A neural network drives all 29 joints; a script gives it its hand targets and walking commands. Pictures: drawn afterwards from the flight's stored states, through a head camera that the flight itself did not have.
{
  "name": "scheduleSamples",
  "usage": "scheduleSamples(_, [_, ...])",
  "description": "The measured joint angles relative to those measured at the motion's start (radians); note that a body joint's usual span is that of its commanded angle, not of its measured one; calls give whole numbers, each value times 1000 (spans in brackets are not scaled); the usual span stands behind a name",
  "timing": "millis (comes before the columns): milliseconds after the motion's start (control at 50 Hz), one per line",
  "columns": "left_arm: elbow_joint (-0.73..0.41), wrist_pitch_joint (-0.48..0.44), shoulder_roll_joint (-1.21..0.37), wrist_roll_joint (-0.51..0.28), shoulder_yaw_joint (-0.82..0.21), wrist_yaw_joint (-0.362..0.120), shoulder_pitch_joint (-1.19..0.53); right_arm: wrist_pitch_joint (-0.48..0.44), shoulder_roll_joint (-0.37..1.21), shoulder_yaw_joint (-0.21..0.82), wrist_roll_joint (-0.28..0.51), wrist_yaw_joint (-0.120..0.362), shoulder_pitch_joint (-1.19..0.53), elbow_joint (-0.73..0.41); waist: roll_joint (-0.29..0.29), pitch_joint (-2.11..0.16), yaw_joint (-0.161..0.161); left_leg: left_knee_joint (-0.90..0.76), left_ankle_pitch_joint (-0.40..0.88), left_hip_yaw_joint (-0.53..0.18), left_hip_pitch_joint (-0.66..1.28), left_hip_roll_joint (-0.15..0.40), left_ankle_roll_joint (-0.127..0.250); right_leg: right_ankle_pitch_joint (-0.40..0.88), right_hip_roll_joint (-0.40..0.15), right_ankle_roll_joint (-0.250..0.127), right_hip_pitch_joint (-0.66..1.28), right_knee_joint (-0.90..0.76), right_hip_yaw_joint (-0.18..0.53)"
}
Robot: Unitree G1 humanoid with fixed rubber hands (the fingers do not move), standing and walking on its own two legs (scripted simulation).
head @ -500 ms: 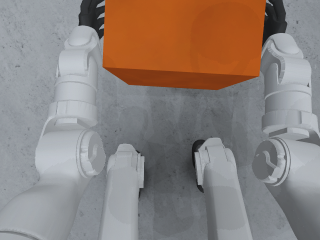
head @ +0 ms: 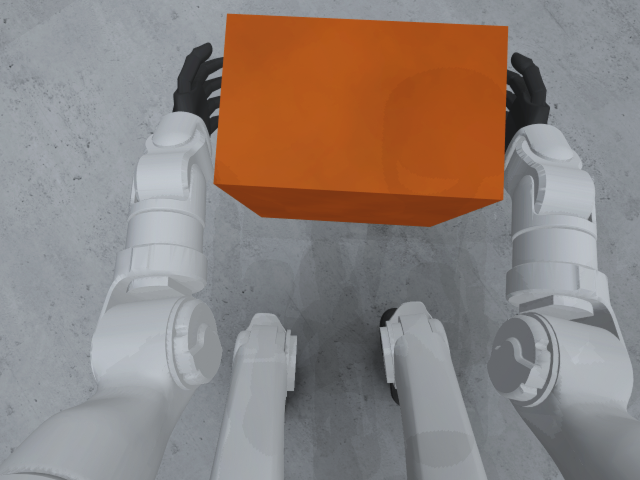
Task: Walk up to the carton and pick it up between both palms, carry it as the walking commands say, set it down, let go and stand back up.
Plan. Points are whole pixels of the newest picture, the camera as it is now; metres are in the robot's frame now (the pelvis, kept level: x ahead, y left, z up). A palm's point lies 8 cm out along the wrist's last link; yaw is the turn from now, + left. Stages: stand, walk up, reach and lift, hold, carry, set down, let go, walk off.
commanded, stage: reach and lift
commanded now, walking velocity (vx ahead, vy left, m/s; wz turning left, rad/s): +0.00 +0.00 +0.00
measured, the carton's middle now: (353, 146) +0.50 -0.04 -0.14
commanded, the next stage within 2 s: none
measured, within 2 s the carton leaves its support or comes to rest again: neither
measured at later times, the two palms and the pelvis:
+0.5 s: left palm (161, 112) +0.50 +0.14 +0.00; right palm (561, 124) +0.46 -0.22 +0.00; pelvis +0.02 +0.00 +0.06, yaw +0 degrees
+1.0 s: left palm (111, 92) +0.48 +0.14 +0.07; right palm (628, 109) +0.44 -0.22 +0.07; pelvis +0.05 +0.00 +0.14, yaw -1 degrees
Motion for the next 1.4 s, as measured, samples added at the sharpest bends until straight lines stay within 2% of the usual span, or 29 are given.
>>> scheduleSamples(440, [-81,-1,-72,32,20,-22,178,-11,60,-6,-19,26,167,-58,-1,-60,1,-190,25,-11,209,-1,12,16,-2,-1,215,-189,6])
scheduleSamples(940, [-182,-5,-152,95,51,-78,369,-29,137,-14,-63,67,356,-142,-2,-49,4,-492,87,-25,548,13,23,71,-6,-14,555,-486,12])
scheduleSamples(1400, [-274,-15,-199,116,10,-104,577,-44,185,29,-73,88,557,-219,-7,-10,-2,-791,162,-45,912,31,30,140,-16,-29,924,-784,7])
